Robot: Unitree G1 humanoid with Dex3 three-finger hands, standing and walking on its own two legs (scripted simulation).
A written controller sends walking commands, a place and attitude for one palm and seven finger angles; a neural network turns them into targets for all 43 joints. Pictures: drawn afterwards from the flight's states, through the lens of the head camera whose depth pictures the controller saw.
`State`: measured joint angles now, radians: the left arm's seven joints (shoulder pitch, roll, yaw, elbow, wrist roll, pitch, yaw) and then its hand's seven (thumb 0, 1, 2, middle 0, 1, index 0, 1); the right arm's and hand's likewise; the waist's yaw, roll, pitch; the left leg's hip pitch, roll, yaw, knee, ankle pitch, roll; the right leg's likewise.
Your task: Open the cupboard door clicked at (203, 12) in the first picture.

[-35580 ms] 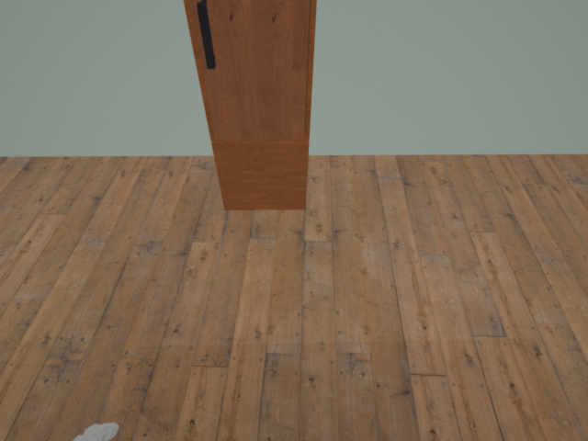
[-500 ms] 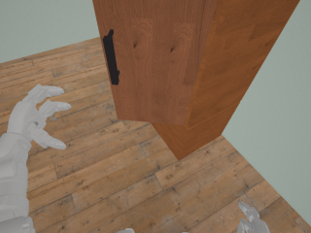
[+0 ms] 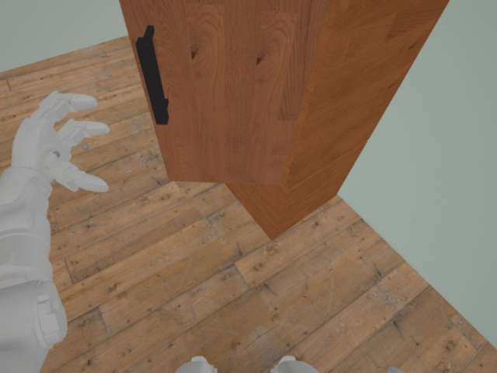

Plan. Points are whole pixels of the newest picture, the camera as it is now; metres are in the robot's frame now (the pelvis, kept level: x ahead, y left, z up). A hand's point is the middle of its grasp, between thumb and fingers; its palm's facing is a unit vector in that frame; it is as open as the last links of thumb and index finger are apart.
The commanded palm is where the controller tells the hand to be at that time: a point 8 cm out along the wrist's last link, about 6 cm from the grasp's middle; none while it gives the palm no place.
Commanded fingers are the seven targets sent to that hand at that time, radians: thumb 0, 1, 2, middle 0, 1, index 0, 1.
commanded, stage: move the hooked fingers beside the handle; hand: left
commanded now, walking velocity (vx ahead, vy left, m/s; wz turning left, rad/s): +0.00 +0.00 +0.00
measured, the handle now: (156, 78) +0.62 +0.18 +0.09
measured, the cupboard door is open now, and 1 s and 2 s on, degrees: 53 53 53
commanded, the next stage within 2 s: slide the fingers in behind the handle in 1.56 s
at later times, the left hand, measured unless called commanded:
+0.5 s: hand (105, 108) +0.51 +0.24 +0.10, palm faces -0.03 -1.00 +0.00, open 14.0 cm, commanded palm +0.51 +0.29 +0.09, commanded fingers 0.00 -0.50 0.30 -0.30 -1.20 -0.30 -1.20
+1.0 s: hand (116, 88) +0.58 +0.24 +0.09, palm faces -0.01 -1.00 -0.01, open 13.9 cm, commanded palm +0.56 +0.28 +0.09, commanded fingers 0.00 -0.50 0.30 -0.30 -1.20 -0.30 -1.20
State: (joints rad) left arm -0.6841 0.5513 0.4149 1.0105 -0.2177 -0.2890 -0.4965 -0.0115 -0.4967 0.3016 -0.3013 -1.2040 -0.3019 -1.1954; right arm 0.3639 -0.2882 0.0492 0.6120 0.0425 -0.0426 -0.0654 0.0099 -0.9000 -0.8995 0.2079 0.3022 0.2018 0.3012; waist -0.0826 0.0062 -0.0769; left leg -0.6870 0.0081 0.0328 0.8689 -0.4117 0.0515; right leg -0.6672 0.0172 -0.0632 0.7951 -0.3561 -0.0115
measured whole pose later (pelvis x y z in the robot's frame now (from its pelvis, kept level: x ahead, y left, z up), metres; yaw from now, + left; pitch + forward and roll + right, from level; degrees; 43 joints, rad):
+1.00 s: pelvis +0.01 +0.01 -0.02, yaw -3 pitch +25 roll -5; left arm -1.13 0.85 0.51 1.33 -0.03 -0.27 -0.42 -0.01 -0.49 0.30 -0.30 -1.20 -0.30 -1.20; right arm 0.49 -0.29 0.08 0.60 -0.01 0.09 -0.04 0.00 -0.90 -0.90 0.21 0.30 0.20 0.30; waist -0.26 0.03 -0.07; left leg -0.95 0.05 0.03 0.97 -0.46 0.06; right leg -0.91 0.06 -0.07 0.84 -0.36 -0.01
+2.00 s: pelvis +0.01 +0.01 -0.02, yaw -2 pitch +23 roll -5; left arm -1.12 0.72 0.42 1.30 -0.05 -0.29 -0.33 -0.01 -0.50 0.30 -0.30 -1.20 -0.30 -1.20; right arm 0.48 -0.29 0.07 0.62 -0.02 0.08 -0.01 0.00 -0.90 -0.90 0.21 0.30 0.20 0.30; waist -0.24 0.04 -0.08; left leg -0.93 0.03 0.01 0.98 -0.46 0.06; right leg -0.88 0.05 -0.08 0.84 -0.37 0.00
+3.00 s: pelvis +0.02 -0.01 -0.01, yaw -1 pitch +22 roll -4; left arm -1.07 0.56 0.39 1.27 -0.04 -0.33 -0.19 -0.01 -0.50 0.30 -0.30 -1.20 -0.30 -1.20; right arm 0.45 -0.27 0.04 0.63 -0.02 0.06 0.02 0.00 -0.90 -0.90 0.21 0.30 0.20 0.30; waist -0.22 0.04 -0.09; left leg -0.87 0.04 0.01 0.95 -0.46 0.04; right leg -0.84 0.05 -0.07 0.85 -0.39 -0.02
